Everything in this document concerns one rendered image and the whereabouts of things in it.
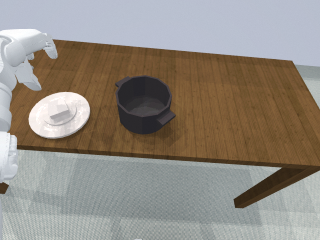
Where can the robot left hand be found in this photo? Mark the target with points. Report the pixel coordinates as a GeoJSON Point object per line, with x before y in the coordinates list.
{"type": "Point", "coordinates": [32, 40]}

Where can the knob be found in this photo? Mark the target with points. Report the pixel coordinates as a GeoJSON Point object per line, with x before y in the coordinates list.
{"type": "Point", "coordinates": [57, 108]}

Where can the table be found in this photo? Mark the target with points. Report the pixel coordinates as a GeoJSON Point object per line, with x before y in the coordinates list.
{"type": "Point", "coordinates": [228, 109]}

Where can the robot left upper arm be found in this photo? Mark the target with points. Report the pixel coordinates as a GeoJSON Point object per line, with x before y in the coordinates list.
{"type": "Point", "coordinates": [8, 164]}

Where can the left robot forearm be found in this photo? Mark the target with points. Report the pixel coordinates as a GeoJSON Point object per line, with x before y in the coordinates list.
{"type": "Point", "coordinates": [12, 54]}

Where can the pot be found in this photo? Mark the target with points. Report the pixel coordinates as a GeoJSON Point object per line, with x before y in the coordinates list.
{"type": "Point", "coordinates": [143, 104]}

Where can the lid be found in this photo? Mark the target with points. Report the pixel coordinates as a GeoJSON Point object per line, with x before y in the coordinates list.
{"type": "Point", "coordinates": [63, 126]}

